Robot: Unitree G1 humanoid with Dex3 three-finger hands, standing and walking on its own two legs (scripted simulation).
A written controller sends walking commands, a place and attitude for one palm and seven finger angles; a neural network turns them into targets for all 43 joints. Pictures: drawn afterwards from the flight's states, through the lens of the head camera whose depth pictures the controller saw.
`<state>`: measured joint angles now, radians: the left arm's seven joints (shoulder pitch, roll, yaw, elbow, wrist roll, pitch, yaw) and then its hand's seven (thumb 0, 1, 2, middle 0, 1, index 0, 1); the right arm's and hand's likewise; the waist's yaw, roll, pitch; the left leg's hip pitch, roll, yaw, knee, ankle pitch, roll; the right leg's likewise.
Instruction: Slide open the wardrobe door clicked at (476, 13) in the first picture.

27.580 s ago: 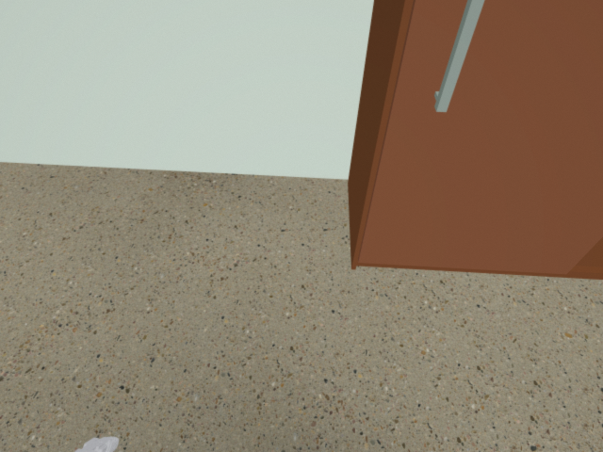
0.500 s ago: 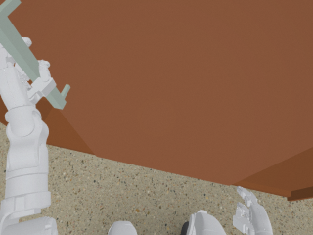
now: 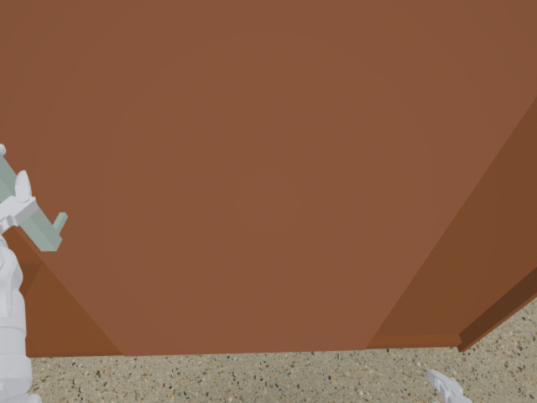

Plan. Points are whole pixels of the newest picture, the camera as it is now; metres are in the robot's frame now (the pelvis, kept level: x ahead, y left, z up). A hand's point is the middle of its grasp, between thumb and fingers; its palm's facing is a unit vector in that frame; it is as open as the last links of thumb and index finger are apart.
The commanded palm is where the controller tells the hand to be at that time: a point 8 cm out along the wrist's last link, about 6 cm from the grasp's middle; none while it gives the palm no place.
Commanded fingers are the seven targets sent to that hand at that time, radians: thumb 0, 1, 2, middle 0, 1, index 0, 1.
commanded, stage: stop walking and hold the door there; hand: left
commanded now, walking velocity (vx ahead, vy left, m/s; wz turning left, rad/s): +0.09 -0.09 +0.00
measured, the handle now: (18, 178) +0.38 +0.39 +0.15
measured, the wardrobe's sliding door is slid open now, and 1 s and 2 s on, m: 0.44 0.44 0.44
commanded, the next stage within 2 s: none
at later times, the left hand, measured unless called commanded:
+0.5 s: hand (17, 196) +0.33 +0.36 +0.16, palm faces +0.58 -0.78 -0.23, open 6.7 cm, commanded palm +0.29 +0.39 +0.13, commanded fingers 0.00 0.90 0.90 -0.45 -1.40 -0.45 -1.40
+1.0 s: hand (23, 200) +0.34 +0.36 +0.14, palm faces +0.47 -0.85 -0.24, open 5.8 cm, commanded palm +0.30 +0.39 +0.13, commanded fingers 0.00 0.90 0.90 -0.45 -1.40 -0.45 -1.40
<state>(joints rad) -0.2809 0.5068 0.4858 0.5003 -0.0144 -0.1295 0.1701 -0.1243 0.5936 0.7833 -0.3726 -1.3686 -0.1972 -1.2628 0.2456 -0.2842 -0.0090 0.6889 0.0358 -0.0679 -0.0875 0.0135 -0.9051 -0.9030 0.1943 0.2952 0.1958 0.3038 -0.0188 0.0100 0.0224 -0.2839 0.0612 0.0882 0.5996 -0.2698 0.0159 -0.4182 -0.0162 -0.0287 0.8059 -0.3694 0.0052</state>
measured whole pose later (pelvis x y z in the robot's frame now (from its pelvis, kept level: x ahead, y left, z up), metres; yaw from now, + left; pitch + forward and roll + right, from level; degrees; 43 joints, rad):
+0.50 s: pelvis -0.06 +0.00 +0.00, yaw -4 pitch -2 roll -1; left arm -0.50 0.65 0.50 0.96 -0.01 -0.15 0.12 -0.09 0.58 0.78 -0.34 -1.32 -0.28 -1.35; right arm 0.35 -0.33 0.00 0.75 0.05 -0.06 -0.12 0.01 -0.90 -0.90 0.20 0.30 0.20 0.30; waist -0.06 0.03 -0.02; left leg -0.33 0.07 0.12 0.50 -0.14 0.02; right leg -0.26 -0.01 -0.04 0.52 -0.27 0.00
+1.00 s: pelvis -0.06 +0.05 -0.01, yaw -1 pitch -3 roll -1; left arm -0.59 0.54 0.38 0.92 0.00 -0.22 0.07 -0.15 0.61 0.84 -0.42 -1.38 -0.39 -1.39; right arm 0.28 -0.35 -0.02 0.76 0.04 -0.04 -0.10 0.01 -0.90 -0.90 0.20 0.30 0.20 0.30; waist -0.03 0.03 0.04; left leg -0.38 -0.02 0.13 0.61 -0.18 0.07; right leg -0.30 -0.12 -0.05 0.65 -0.29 0.06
